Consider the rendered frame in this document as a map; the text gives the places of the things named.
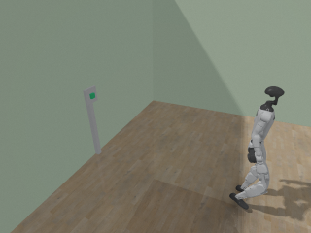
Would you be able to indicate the robot left thigh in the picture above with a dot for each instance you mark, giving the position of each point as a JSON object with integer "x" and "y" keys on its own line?
{"x": 253, "y": 168}

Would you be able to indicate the right robot hand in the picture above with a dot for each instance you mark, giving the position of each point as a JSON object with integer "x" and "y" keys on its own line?
{"x": 262, "y": 169}

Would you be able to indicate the button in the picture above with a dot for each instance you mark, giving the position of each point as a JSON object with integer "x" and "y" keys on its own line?
{"x": 92, "y": 95}

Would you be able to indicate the right robot foot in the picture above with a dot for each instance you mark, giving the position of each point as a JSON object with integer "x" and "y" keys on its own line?
{"x": 240, "y": 202}

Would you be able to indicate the robot right upper arm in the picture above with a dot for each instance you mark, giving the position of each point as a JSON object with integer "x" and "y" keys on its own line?
{"x": 264, "y": 119}

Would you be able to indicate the robot right forearm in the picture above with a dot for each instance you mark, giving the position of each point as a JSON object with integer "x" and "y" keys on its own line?
{"x": 257, "y": 148}

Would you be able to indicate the panel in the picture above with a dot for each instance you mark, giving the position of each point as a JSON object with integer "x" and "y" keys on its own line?
{"x": 91, "y": 117}

